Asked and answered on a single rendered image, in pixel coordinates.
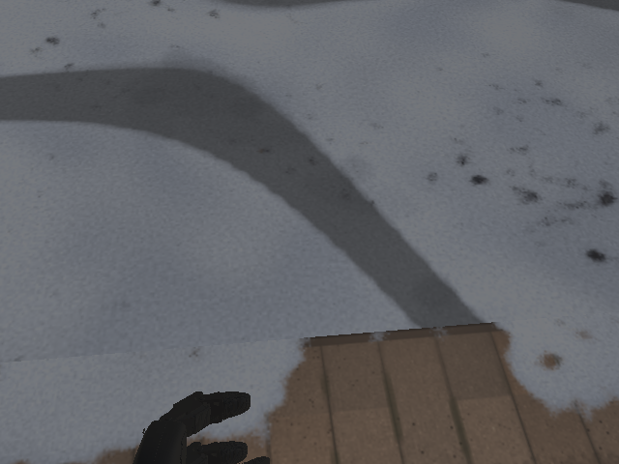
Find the robot left hand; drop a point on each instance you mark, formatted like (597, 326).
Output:
(165, 440)

